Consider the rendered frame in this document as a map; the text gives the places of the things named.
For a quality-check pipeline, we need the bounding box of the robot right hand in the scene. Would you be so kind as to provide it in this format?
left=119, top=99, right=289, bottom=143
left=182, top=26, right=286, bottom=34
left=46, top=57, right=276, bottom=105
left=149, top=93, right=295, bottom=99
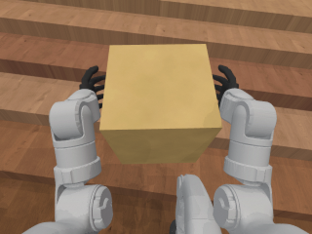
left=212, top=64, right=239, bottom=109

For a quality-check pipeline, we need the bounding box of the robot left forearm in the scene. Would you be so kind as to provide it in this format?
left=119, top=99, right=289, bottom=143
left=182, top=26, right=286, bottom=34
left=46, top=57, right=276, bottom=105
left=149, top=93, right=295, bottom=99
left=49, top=89, right=101, bottom=221

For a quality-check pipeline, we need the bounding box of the left robot upper arm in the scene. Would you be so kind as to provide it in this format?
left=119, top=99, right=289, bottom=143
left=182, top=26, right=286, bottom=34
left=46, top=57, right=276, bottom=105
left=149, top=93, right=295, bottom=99
left=21, top=184, right=113, bottom=234

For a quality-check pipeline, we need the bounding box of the carton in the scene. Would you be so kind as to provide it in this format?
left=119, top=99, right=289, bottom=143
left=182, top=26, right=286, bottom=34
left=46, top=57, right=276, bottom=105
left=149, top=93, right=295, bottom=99
left=99, top=44, right=223, bottom=165

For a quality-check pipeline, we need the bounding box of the robot right forearm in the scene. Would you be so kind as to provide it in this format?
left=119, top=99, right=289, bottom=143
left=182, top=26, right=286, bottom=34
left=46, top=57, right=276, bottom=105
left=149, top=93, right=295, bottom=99
left=219, top=88, right=277, bottom=218

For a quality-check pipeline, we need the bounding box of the robot right shin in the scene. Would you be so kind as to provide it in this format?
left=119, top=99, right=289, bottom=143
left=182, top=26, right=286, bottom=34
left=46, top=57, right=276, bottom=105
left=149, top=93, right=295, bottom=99
left=175, top=197, right=185, bottom=234

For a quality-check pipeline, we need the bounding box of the right robot upper arm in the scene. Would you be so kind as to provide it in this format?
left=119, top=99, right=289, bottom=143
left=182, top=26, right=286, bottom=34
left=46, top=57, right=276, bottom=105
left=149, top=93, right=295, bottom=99
left=213, top=183, right=309, bottom=234

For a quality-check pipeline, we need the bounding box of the right robot thigh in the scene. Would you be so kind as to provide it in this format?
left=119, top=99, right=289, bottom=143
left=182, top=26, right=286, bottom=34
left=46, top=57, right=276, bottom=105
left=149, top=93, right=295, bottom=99
left=176, top=174, right=222, bottom=234

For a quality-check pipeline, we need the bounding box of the robot left hand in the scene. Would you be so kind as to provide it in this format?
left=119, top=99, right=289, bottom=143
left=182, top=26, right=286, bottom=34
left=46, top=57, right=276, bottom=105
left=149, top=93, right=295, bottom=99
left=79, top=65, right=106, bottom=109

